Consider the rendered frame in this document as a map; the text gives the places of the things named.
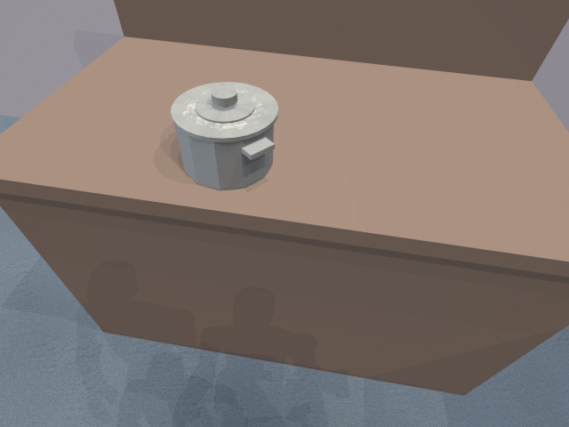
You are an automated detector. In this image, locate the knob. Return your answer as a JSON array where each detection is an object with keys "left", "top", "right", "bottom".
[{"left": 211, "top": 85, "right": 237, "bottom": 107}]

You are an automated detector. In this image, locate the table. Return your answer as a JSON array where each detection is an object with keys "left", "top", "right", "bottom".
[{"left": 0, "top": 0, "right": 569, "bottom": 396}]

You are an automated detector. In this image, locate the pot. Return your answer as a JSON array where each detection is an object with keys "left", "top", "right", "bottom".
[{"left": 174, "top": 125, "right": 275, "bottom": 190}]

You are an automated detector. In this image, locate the lid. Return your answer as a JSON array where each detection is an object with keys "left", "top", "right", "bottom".
[{"left": 171, "top": 82, "right": 278, "bottom": 142}]

